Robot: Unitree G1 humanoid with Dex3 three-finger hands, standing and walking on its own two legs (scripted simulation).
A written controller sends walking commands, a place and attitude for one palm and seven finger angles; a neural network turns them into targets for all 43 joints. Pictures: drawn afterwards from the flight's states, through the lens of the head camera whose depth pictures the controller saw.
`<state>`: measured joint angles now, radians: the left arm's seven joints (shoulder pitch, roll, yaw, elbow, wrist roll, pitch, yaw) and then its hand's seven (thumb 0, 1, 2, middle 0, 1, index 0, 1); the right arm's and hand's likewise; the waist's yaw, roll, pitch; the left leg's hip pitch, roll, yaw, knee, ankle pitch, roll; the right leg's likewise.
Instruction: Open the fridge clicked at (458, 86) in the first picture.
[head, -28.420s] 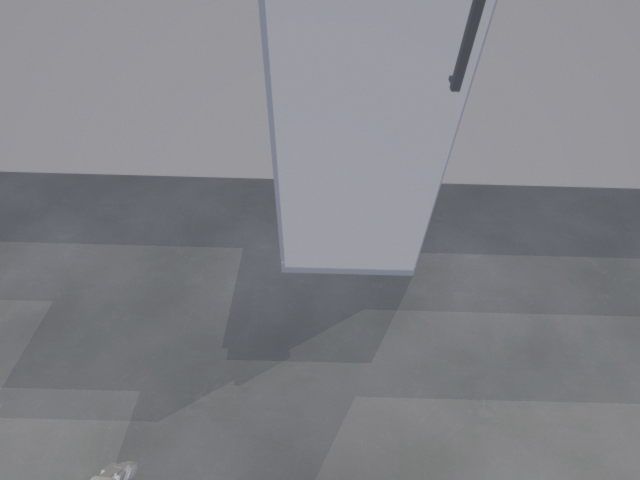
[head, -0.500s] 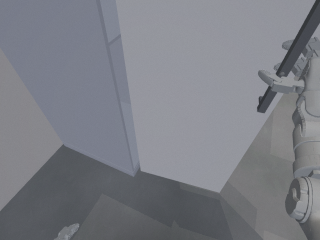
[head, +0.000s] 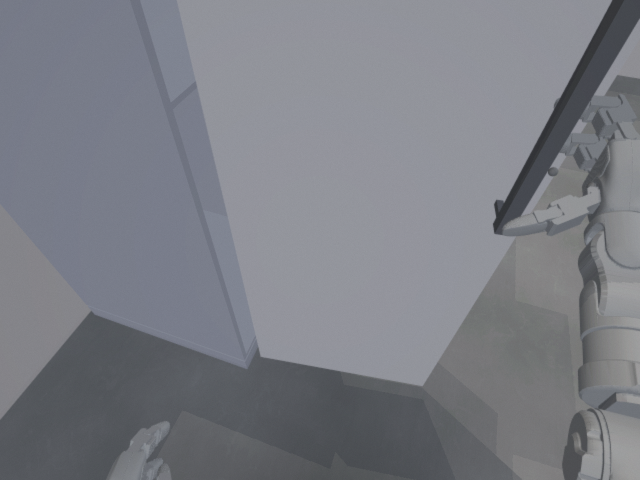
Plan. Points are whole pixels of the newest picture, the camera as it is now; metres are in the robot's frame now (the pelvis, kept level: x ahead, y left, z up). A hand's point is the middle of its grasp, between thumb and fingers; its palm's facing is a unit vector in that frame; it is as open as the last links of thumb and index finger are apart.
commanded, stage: slip the hand off the handle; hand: right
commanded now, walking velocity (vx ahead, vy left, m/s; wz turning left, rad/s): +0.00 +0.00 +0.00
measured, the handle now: (549, 126) +0.48 -0.22 +0.22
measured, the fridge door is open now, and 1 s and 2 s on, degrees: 81 81 81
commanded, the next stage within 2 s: draw the hand back to the body in 1.20 s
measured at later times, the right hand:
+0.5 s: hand (614, 175) +0.42 -0.28 +0.21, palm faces +0.22 +0.96 -0.19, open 14.7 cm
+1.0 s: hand out of the picture +0.32 -0.28 +0.20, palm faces +0.23 +0.96 -0.19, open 14.7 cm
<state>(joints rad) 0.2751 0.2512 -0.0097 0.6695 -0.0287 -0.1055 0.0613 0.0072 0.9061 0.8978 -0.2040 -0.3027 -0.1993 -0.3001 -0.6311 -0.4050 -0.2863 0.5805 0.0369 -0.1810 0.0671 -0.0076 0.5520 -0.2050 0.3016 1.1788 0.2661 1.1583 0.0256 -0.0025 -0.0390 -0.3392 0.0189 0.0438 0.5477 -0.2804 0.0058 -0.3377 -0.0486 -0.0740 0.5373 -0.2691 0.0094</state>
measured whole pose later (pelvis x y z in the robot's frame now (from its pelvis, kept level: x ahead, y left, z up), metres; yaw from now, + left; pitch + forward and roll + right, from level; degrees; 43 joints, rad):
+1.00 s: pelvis -0.01 -0.01 +0.00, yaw -2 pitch +1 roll +1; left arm 0.24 0.24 -0.04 0.62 -0.04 -0.11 0.09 0.01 0.91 0.90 -0.20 -0.30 -0.20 -0.30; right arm -0.32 -0.42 -0.35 0.22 0.16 -0.08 0.19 -0.01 0.56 -0.20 0.26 1.15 0.26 1.15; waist -0.03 -0.02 -0.05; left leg -0.29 0.04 0.07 0.57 -0.29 -0.01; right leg -0.32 -0.03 -0.05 0.60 -0.29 -0.01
